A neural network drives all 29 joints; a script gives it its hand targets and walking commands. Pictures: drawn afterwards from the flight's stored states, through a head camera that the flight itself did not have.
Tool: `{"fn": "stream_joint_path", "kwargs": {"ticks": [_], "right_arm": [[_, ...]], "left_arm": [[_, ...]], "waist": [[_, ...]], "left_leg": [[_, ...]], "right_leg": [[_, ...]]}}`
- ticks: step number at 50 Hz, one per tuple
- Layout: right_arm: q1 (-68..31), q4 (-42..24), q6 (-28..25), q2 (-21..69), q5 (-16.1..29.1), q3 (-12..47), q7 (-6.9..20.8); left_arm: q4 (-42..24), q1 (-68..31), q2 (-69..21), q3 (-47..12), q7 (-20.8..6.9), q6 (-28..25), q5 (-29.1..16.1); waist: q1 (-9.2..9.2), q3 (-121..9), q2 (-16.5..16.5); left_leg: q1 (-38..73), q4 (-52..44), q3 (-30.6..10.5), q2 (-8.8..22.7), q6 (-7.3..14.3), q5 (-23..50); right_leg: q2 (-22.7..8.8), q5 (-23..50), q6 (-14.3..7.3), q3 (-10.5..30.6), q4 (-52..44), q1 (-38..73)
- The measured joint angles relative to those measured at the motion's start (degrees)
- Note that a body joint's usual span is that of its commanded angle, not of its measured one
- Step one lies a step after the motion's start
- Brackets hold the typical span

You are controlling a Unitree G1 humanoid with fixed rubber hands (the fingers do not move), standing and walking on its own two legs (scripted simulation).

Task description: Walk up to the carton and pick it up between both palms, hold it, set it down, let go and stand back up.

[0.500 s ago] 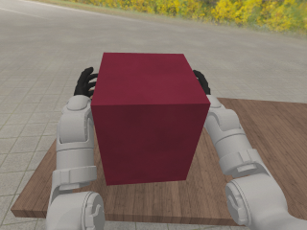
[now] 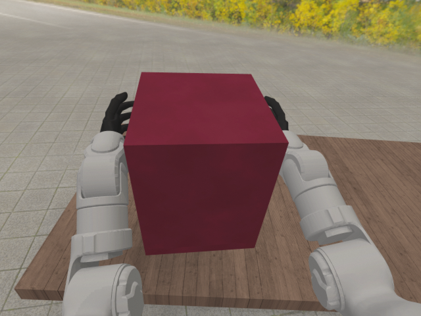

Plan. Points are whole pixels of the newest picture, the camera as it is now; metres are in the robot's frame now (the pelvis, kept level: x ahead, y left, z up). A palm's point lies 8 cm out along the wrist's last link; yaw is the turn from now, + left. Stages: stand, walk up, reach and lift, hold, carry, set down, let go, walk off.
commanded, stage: hold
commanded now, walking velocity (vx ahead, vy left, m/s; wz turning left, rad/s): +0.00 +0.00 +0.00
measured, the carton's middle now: (199, 162) +0.34 +0.02 +0.20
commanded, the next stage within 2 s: none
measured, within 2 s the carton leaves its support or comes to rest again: neither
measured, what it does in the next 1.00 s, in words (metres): stands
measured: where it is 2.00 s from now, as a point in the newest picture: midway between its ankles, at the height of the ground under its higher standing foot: outside the picture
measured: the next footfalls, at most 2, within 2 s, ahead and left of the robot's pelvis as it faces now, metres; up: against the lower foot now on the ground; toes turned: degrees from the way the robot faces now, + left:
none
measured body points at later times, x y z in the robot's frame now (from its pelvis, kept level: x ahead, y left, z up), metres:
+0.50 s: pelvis +0.00 +0.00 +0.00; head -0.08 +0.03 +0.44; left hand +0.37 +0.17 +0.24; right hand +0.38 -0.13 +0.24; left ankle +0.04 +0.13 -0.75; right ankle -0.01 -0.12 -0.75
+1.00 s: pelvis +0.00 +0.00 +0.00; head -0.07 +0.03 +0.44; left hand +0.37 +0.16 +0.24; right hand +0.38 -0.13 +0.24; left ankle +0.04 +0.13 -0.75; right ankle -0.01 -0.12 -0.75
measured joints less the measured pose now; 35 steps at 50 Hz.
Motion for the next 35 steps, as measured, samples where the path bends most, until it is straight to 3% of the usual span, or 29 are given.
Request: {"fn": "stream_joint_path", "kwargs": {"ticks": [35], "right_arm": [[-0.17,0.33,-0.27,-0.03,-0.10,-0.08,0.08]], "left_arm": [[0.58,-0.37,0.23,-0.16,0.16,-0.32,-0.21]], "waist": [[0.04,-0.15,-0.08]], "left_leg": [[-0.44,0.03,-0.06,-0.04,0.03,0.10]], "right_leg": [[-0.02,0.09,0.02,-0.03,0.01,-0.41]]}}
